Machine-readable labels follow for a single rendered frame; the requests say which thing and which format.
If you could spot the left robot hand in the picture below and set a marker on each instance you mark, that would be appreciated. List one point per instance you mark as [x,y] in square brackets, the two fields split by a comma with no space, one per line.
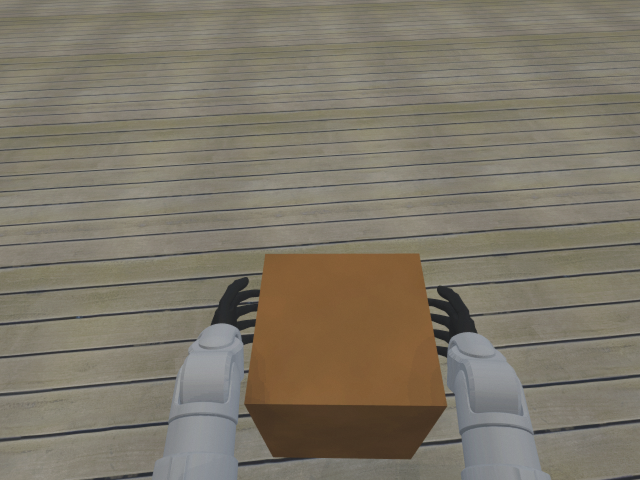
[228,312]

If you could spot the left robot forearm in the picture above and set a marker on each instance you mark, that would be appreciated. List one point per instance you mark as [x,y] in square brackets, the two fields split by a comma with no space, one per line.
[204,411]

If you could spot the right robot hand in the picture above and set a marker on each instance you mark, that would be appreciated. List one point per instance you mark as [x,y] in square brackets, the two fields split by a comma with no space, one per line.
[459,320]

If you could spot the carton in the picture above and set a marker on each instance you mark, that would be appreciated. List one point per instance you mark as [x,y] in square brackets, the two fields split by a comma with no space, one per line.
[344,362]

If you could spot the right robot forearm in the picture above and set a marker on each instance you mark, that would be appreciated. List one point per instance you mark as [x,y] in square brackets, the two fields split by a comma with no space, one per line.
[493,417]

